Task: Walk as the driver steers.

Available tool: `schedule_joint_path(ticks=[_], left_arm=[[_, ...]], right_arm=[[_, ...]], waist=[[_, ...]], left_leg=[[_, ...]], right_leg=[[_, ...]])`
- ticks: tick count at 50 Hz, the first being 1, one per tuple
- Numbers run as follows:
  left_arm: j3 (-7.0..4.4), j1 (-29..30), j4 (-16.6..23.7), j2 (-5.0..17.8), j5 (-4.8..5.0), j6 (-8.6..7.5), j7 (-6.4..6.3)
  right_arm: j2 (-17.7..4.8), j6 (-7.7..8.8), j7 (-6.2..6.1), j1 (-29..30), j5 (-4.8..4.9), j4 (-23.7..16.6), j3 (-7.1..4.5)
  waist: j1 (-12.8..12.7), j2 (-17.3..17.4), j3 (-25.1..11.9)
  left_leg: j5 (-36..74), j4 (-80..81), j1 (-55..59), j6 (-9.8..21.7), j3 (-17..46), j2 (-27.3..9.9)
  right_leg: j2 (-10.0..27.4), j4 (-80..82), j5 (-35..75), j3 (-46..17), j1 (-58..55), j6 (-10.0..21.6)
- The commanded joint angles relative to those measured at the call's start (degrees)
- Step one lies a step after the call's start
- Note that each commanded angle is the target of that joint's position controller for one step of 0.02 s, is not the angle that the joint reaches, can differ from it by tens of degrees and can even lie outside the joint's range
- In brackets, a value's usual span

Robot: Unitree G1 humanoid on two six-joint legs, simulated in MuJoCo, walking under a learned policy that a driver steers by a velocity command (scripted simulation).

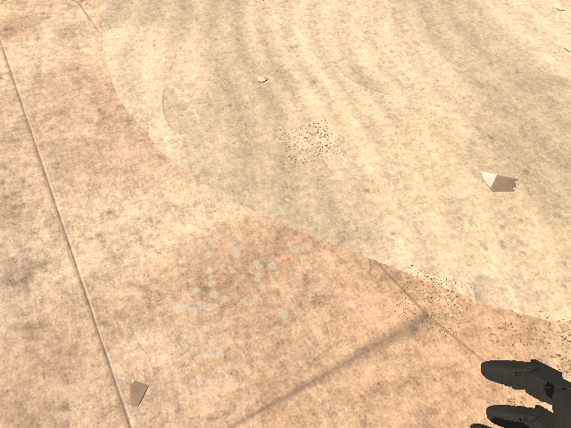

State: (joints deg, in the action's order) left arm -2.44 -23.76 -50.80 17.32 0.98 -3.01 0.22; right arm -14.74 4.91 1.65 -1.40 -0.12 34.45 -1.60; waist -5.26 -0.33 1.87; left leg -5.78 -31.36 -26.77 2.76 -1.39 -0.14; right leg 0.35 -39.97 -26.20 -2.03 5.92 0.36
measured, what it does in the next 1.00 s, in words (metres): walks ahead, turning right: right foot, then left foot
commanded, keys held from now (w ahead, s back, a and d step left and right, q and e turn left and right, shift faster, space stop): w+e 0.86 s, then w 0.14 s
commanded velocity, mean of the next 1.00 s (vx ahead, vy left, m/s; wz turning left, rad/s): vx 0.50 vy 0.00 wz -0.47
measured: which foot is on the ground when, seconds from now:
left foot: down 0.00-0.48, up 0.50-0.94, down 0.96-1.00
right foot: up 0.00-0.48, down 0.50-0.98, up 1.00-1.00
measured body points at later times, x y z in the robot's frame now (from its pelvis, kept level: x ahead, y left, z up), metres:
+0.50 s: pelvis +0.26 -0.04 -0.01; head +0.30 -0.06 +0.44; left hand +0.53 +0.14 -0.09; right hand +0.22 -0.33 -0.14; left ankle +0.11 +0.11 -0.71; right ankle +0.36 -0.15 -0.73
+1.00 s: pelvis +0.55 -0.11 +0.00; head +0.57 -0.12 +0.45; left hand +0.73 +0.13 -0.12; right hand +0.62 -0.43 -0.07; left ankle +0.70 -0.06 -0.73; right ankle +0.36 -0.15 -0.71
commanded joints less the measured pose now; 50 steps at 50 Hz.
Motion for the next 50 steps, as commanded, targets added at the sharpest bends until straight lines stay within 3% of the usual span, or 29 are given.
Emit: schedule_joint_path(ticks=[1, 2, 3, 4, 7, 11, 14, 17, 20, 22, 23, 24, 25, 26, 27, 28, 29, 30, 31, 32, 34, 36, 39, 42, 46, 47, 48, 49, 50], left_arm=[[-1.27, 1.23, 6.07, 8.07, 1.51, -2.47, 0.21], [-1.35, 4.77, 6.94, 7.96, 1.8, -2.42, 0.29], [-1.41, 6.45, 7.14, 7.05, 1.17, -2.08, 0.16], [-1.77, 5.99, 6.81, 6.51, 0.65, -1.3, -0.04], [-1.47, 3.91, 6.13, 3.2, 0.64, 0.72, -0.17], [-1.53, 8.98, 8.13, 2.46, 0.27, 0.8, 0.12], [-0.9, 14.87, 10.0, 1.25, 0.05, 0.34, 1.35], [-0.48, 20.53, 12.83, 0.82, 0.08, 0.36, 2.37], [-0.7, 23.27, 15.47, 1.57, 0.1, 0.47, 3.33], [-1.6, 21.01, 16.18, 3.22, 0.09, 0.76, 3.62], [-2.58, 16.4, 15.48, 4.88, 0.18, 0.96, 3.53], [-4.25, 7.93, 13.51, 7.56, 0.35, 1.06, 3.02], [-6.28, -1.44, 11.42, 12.32, 0.45, 1.66, 1.81], [-7.02, 0.28, 11.87, 18.3, 1.0, 1.32, 1.37], [-5.58, -1.5, 13.52, 13.43, 0.47, 0.5, 1.52], [-4.71, 0.45, 13.08, 10.47, -0.08, -0.18, 1.61], [-4.29, 3.96, 13.4, 9.13, 0.14, -0.51, 1.55], [-3.71, 7.86, 14.17, 7.25, 0.12, -0.48, 1.42], [-3.21, 10.04, 15.24, 6.07, -0.66, -0.54, 1.12], [-3.17, 10.97, 15.77, 5.94, -0.83, -0.56, 0.95], [-3.45, 10.64, 15.42, 6.99, -0.52, -0.78, 0.39], [-3.89, 9.2, 14.73, 8.53, -0.28, -0.69, -0.36], [-4.06, 6.94, 13.77, 8.95, 0.18, -0.12, -1.0], [-4.19, 3.9, 12.48, 9.2, 0.57, 0.33, -1.13], [-3.93, 3.36, 11.53, 7.87, 0.19, 0.72, -1.35], [-3.67, 3.83, 11.5, 7.07, 0.05, 0.85, -1.26], [-2.89, 3.64, 11.66, 4.97, -0.29, 0.76, -1.03], [-1.67, 1.26, 12.41, 1.94, -1.3, 0.58, -0.93], [-0.98, -6.08, 12.83, -0.03, 0.82, -0.03, -0.91]], right_arm=[[-10.39, -0.5, -0.91, -21.62, 0.07, 1.97, -3.89], [-8.64, -0.45, -0.92, -18.11, 0.25, 1.85, -3.29], [-7.1, -0.2, -0.68, -14.66, 0.02, 2.15, -2.82], [-5.7, 0.42, -0.5, -12.32, -0.26, 2.27, -2.47], [-5.8, 1.94, -0.4, -10.01, -0.65, 3.87, -2.95], [-7.18, 2.2, -1.24, -11.11, -0.97, 6.35, -3.54], [-8.84, 1.75, -1.86, -12.4, -0.55, 7.55, -3.91], [-10.33, 0.75, -2.19, -15.69, 0.17, 9.46, -4.45], [-11.5, -0.73, -2.35, -17.07, 1.04, 10.72, -4.96], [-13.12, -1.62, -2.78, -16.18, 1.3, 10.55, -5.39], [-13.76, -2.15, -3.05, -15.69, 1.37, 10.36, -5.55], [-13.63, -2.52, -3.3, -14.8, 1.59, 10.06, -5.35], [-11.79, -2.11, -3.52, -15.61, 0.67, 9.13, -4.47], [-3.07, -0.44, -2.39, -21.45, -1.36, 6.04, -1.68], [-7.37, 1.88, -1.53, -15.45, 0.63, 5.68, -2.14], [-10.01, 3.02, -1.08, -9.62, 2.69, 3.7, -2.84], [-9.31, 3.61, -1.36, -8.79, 2.08, 3.46, -2.52], [-9.54, 3.61, -1.77, -8.73, 0.48, 4.05, -2.83], [-9.94, 3.03, -1.79, -9.96, -0.1, 4.25, -3.22], [-9.68, 2.31, -1.73, -10.77, -0.38, 4.24, -3.32], [-8.05, 1.2, -1.79, -10.88, -0.79, 4.19, -2.94], [-6.5, 0.74, -1.91, -6.96, -0.95, 2.94, -2.27], [-4.92, 1.04, -1.4, -0.27, -0.59, 1.55, -1.46], [-6.13, 1.6, -0.72, 3.69, 0.43, 0.32, -1.73], [-8.61, 2.56, -0.01, 0.71, 0.49, 1.0, -2.83], [-8.97, 2.79, -0.15, -2.84, 0.25, 2.01, -3.28], [-10.55, 3.1, -0.45, -8.18, -0.41, 3.08, -4.08], [-13.79, 3.18, -0.73, -16.01, -1.19, 3.72, -4.82], [-17.4, 2.31, -0.1, -21.34, -0.98, 6.9, -6.07]], waist=[[11.99, 10.29, -15.69], [10.5, 7.89, -9.71], [8.67, 5.52, -5.61], [6.77, 6.51, -3.6], [4.11, 5.9, -1.59], [4.77, 3.7, 0.23], [7.01, 2.66, 1.75], [9.2, 1.7, 3.67], [9.25, 2.39, 3.77], [6.93, 4.57, 0.53], [4.13, 5.39, -2.61], [-0.74, 4.54, -7.08], [-4.6, -0.64, -12.5], [2.83, -15.4, -17.25], [-1.75, -8.21, -23.57], [-2.45, -5.59, -15.28], [0.24, -1.22, -10.24], [2.65, 0.34, -6.8], [4.71, -1.08, -5.86], [5.76, -1.45, -5.35], [6.42, -1.16, -4.15], [5.4, -1.43, -2.47], [2.57, -3.42, -1.71], [0.95, -4.32, -1.63], [2.86, -6.72, -2.22], [4.88, -7.01, -3.08], [7.4, -5.93, -7.03], [9.43, 1.58, -15.24], [6.98, 21.16, -19.8]], left_leg=[[-11.21, 12.45, 43.35, 12.73, 34.23, -22.38], [-9.79, 14.02, 35.63, 10.83, 26.03, -19.74], [-7.47, 16.6, 28.63, 9.78, 20.99, -17.23], [-4.35, 18.87, 23.63, 8.92, 16.84, -15.38], [3.49, 23.32, 16.89, 9.2, 8.89, -14.31], [9.79, 24.38, 18.87, 8.37, 0.72, -13.29], [10.18, 25.03, 20.05, 7.16, -3.99, -12.83], [11.09, 23.95, 25.74, 6.78, -5.81, -14.9], [18.77, 19.61, 32.22, 5.61, -7.41, -16.62], [37.72, 12.2, 33.95, 4.22, -9.21, -16.46], [45.99, 4.84, 33.52, 3.43, -10.08, -15.85], [46.46, -6.66, 29.24, 1.7, -11.64, -13.83], [30.37, -23.67, 15.55, -0.93, -11.64, -11.34], [-25.34, -43.77, -11.09, -4.71, -6.54, 0.91], [-28.4, -49.39, -17.35, -3.72, 6.54, 1.64], [-22.83, -48.04, -21.4, -2.37, 7.01, -1.1], [-17.82, -42.95, -19.63, -1.78, 6.68, -3.58], [-15.33, -37.92, -16.0, -2.25, 6.4, -5.21], [-13.39, -35.59, -11.78, -2.74, 6.85, -6.29], [-12.58, -33.63, -9.67, -3.52, 6.64, -6.39], [-10.68, -28.66, -8.24, -5.42, 5.17, -6.05], [-4.38, -20.64, -8.12, -6.9, 4.26, -5.02], [7.65, -6.78, -3.64, -7.28, 3.8, -2.13], [10.6, -0.57, -0.94, -6.8, 4.83, -0.36], [4.71, 3.06, 2.13, -3.56, 5.51, -0.89], [3.93, 5.02, 6.86, -2.12, 4.17, -0.37], [3.35, 5.41, 15.82, 0.12, 5.11, -2.09], [2.36, 3.72, 30.94, 4.46, 15.77, -11.84], [-14.39, 11.97, 44.8, 13.32, 42.82, -21.54]], right_leg=[[0.88, -33.65, -4.05, -5.72, 37.93, 0.91], [3.43, -32.3, 0.79, -4.02, 37.89, 1.04], [5.04, -29.37, 4.61, -3.29, 36.38, 0.69], [6.56, -27.04, 7.64, -3.72, 33.51, 0.38], [7.01, -25.61, 12.98, -4.04, 29.92, -1.04], [6.58, -15.32, 24.19, -4.97, 33.67, -1.62], [5.92, -5.06, 31.2, -1.33, 31.77, -0.92], [5.64, 0.67, 30.24, 0.65, 33.79, 0.46], [4.41, 3.6, 23.49, 3.18, 34.71, 2.59], [0.86, 3.79, 17.39, 6.81, 28.32, 4.78], [-1.58, 3.85, 14.98, 8.36, 21.84, 6.17], [-4.11, 7.46, 17.6, 8.71, 9.48, 8.23], [0.81, 9.16, 18.91, -1.31, -8.5, 11.51], [15.67, 13.71, 10.21, -34.07, -27.43, 22.65], [18.74, 21.74, 4.59, -45.55, -30.32, 24.07], [17.14, 23.07, 8.85, -36.99, -24.93, 20.96], [14.64, 22.93, 14.25, -30.14, -16.54, 18.92], [12.43, 23.53, 20.62, -24.84, -8.67, 17.56], [11.03, 24.73, 25.46, -21.99, -3.36, 17.29], [10.15, 25.92, 27.79, -20.82, -0.33, 17.45], [9.01, 26.97, 32.58, -17.2, 4.63, 17.62], [7.07, 27.36, 32.93, -14.04, 7.74, 16.46], [3.93, 26.2, 26.55, -11.62, 10.16, 13.25], [5.27, 24.12, 21.53, -15.24, 8.26, 12.12], [8.53, 17.8, 21.43, -20.25, 1.5, 10.43], [7.46, 14.85, 24.77, -19.78, 1.47, 9.49], [4.4, 7.09, 28.44, -17.42, 2.74, 7.78], [0.31, -9.17, 18.06, -13.17, 10.71, 5.49], [-6.89, -26.44, -5.89, -7.04, 29.82, 1.7]])
Keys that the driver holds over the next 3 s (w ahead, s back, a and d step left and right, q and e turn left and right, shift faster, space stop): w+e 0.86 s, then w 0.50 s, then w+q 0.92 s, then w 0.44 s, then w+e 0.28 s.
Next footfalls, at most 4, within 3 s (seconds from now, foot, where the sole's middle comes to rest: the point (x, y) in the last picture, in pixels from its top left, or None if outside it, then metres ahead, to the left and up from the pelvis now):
0.50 right None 0.40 -0.17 -0.76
0.96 left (353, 319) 0.73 -0.08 -0.76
1.46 right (492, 302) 0.81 -0.44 -0.76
2.00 left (438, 193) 1.18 -0.33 -0.76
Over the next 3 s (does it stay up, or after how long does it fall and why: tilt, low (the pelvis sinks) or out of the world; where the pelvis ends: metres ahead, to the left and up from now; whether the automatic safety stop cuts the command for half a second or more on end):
stays up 1.54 -0.45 0.00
